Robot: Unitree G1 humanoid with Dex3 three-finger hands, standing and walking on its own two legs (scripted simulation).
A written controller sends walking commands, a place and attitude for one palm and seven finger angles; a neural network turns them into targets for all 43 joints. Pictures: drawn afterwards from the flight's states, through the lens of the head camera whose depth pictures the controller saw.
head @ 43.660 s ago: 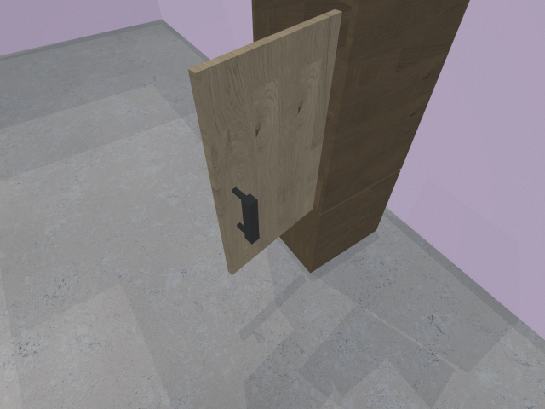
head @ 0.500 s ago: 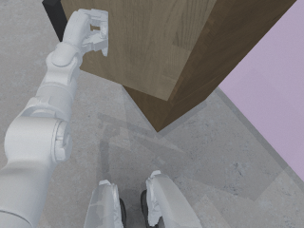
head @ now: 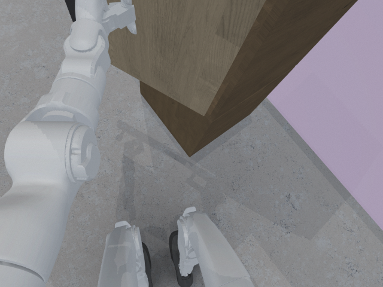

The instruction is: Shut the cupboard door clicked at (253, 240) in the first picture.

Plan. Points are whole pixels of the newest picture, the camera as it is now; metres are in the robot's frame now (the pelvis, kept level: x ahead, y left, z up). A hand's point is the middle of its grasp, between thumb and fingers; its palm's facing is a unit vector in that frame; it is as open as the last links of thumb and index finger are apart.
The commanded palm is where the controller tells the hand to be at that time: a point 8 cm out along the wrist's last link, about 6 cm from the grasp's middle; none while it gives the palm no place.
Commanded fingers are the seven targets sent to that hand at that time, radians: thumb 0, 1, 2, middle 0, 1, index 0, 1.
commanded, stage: pull the fist back off the door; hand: left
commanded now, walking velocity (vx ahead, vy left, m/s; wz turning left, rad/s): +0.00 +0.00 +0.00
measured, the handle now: out of the picture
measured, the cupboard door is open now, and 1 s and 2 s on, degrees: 25 24 24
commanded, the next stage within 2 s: draw the hand back to the body in 0.76 s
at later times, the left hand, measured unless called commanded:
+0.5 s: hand (138, 33) +0.55 +0.01 +0.09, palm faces +0.03 -1.00 -0.03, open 3.1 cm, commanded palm +0.51 +0.06 +0.09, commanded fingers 0.00 0.90 0.90 -1.30 -1.50 -1.30 -1.50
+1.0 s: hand (136, 52) +0.50 +0.02 +0.11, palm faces +0.03 -1.00 -0.04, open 3.1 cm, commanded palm +0.45 +0.09 +0.12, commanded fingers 0.00 0.90 0.90 -1.30 -1.50 -1.30 -1.50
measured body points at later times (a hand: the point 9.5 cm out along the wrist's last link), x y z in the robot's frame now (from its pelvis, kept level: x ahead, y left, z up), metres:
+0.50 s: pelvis +0.03 -0.01 +0.05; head +0.20 -0.01 +0.47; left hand +0.55 +0.07 +0.09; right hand +0.01 -0.26 -0.07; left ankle +0.05 +0.08 -0.56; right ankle +0.06 -0.08 -0.56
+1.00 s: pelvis +0.03 -0.01 +0.06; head +0.16 -0.01 +0.49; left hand +0.49 +0.08 +0.11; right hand +0.11 -0.26 -0.08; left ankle +0.05 +0.08 -0.56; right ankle +0.06 -0.08 -0.56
